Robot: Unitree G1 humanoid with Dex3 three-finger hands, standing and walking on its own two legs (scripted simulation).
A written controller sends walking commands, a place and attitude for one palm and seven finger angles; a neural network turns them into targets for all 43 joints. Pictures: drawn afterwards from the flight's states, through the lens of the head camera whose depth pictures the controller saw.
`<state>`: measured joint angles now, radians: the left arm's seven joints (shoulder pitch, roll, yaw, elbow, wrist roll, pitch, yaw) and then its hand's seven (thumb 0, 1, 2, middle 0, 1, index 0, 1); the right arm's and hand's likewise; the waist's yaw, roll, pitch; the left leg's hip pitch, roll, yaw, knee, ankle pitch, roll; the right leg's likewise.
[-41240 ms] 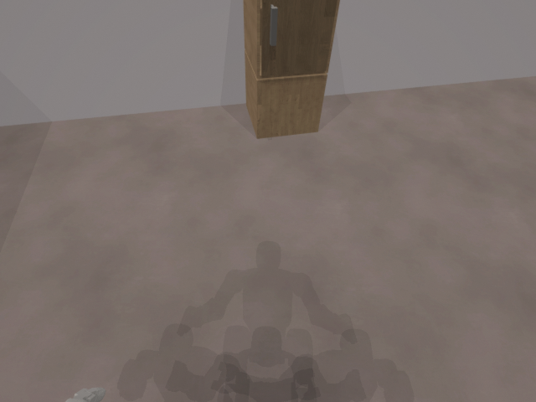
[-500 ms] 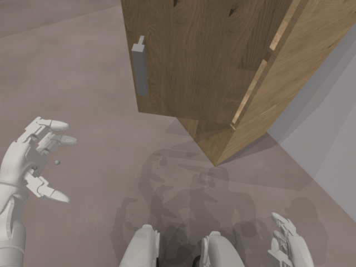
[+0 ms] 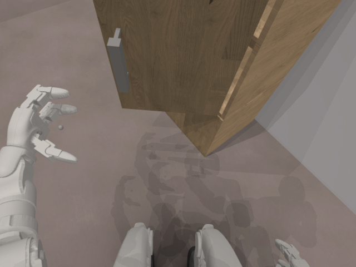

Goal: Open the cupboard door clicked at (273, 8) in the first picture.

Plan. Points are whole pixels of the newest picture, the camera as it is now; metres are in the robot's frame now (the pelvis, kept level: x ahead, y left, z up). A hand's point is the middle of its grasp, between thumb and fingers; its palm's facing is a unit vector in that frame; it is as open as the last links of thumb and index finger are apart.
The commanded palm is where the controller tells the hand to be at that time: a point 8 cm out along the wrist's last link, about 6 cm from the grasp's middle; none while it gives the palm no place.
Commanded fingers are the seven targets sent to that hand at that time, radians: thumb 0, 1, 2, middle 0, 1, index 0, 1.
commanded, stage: move the hooked fingers beside the handle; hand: left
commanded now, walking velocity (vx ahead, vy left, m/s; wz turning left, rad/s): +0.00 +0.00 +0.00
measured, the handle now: (121, 62) +0.60 +0.16 +0.03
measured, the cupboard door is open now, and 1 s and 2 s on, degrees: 49 49 49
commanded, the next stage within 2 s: slide the fingers in behind the handle in 1.70 s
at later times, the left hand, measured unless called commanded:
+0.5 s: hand (77, 93) +0.48 +0.24 +0.03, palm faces -0.04 -1.00 -0.02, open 14.0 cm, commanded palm +0.48 +0.28 +0.04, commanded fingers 0.00 -0.50 0.30 -0.30 -1.20 -0.30 -1.20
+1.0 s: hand (89, 68) +0.56 +0.23 +0.04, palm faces -0.04 -1.00 -0.02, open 14.0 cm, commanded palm +0.54 +0.25 +0.03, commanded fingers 0.00 -0.50 0.30 -0.30 -1.20 -0.30 -1.20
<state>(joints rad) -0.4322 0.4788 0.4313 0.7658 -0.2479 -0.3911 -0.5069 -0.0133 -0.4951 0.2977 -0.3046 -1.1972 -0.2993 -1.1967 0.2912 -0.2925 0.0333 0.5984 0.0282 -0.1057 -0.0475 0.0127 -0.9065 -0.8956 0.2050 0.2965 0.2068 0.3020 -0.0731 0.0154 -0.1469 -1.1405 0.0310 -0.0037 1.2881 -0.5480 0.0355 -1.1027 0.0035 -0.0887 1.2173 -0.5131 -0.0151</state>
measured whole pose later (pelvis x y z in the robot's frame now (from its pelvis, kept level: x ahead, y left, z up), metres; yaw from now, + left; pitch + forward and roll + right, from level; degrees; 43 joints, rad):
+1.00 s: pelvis -0.01 +0.01 -0.03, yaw -3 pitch +31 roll -7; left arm -1.07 0.75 0.49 1.23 -0.04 -0.35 -0.39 -0.01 -0.49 0.30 -0.30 -1.20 -0.30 -1.20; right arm 0.36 -0.28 0.09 0.60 -0.03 0.07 -0.01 0.01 -0.91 -0.90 0.21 0.30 0.21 0.30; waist -0.24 0.04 -0.12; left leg -1.38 0.05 -0.02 1.39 -0.56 0.05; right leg -1.32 0.03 -0.11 1.27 -0.50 -0.01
